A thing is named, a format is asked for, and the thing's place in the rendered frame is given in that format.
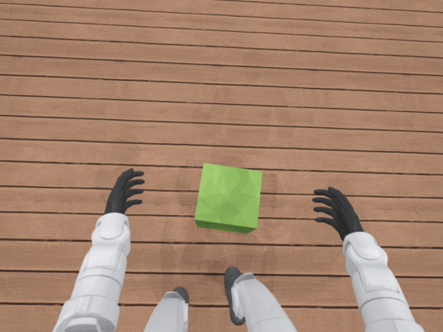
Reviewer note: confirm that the robot left forearm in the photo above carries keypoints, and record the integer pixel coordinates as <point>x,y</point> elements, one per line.
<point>93,306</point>

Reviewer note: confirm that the left robot shin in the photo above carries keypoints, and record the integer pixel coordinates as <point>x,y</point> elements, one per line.
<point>172,295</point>

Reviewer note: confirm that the robot right forearm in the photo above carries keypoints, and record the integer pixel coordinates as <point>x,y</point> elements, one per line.
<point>379,297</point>

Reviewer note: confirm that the right robot thigh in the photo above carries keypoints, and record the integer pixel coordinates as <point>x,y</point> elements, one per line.
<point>263,313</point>

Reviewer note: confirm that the carton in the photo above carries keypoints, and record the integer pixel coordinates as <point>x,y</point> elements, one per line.
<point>229,198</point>

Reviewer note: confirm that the robot left hand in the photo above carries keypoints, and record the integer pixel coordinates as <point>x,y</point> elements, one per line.
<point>119,194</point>

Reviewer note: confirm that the robot right hand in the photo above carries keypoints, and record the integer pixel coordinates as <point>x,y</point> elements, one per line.
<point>345,219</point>

